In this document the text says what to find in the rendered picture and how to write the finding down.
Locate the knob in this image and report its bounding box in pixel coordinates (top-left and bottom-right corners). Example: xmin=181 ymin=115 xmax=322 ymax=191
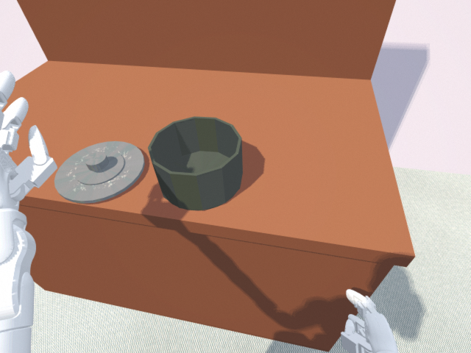
xmin=85 ymin=151 xmax=109 ymax=171

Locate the table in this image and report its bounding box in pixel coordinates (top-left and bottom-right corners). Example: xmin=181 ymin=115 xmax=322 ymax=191
xmin=2 ymin=0 xmax=415 ymax=352

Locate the lid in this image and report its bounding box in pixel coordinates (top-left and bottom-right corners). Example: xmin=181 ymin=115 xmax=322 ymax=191
xmin=54 ymin=141 xmax=145 ymax=204

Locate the pot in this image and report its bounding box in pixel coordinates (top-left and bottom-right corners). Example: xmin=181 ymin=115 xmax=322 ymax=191
xmin=148 ymin=116 xmax=243 ymax=210

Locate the robot right hand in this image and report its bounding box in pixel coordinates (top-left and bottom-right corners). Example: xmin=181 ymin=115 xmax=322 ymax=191
xmin=341 ymin=289 xmax=399 ymax=353

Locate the robot left forearm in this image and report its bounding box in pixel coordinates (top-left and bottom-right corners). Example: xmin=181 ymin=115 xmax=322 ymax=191
xmin=0 ymin=208 xmax=36 ymax=353

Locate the robot left hand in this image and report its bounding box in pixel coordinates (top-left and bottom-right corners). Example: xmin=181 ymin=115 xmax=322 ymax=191
xmin=0 ymin=71 xmax=57 ymax=211

